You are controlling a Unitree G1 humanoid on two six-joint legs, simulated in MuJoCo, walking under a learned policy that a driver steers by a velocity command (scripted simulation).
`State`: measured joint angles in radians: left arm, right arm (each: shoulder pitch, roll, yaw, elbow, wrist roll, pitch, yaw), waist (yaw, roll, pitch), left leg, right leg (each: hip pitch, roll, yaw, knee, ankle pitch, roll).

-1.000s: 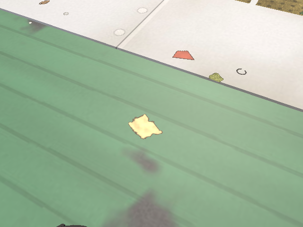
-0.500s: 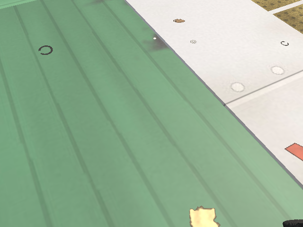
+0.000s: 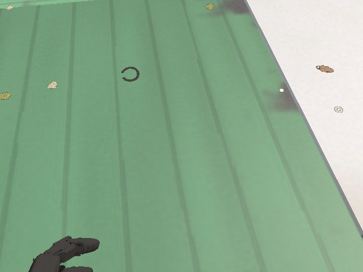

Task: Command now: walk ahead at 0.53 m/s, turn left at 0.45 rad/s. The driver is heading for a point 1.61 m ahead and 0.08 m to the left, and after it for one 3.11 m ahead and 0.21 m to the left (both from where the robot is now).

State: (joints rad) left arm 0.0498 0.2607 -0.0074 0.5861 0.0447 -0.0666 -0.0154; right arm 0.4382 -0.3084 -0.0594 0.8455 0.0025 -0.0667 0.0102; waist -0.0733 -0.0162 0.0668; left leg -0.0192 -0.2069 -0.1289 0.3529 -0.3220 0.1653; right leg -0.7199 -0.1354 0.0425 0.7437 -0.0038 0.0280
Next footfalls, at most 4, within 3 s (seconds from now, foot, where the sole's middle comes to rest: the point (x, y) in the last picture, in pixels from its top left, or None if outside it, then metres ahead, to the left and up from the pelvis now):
0.10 right None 0.32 -0.14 -0.77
0.50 left None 0.26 0.07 -0.77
2.34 left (162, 183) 0.80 0.06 -0.77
2.80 right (180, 98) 1.28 -0.06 -0.77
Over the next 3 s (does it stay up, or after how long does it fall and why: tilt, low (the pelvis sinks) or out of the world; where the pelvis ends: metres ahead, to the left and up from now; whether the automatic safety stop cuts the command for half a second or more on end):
stays up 1.25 0.01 0.01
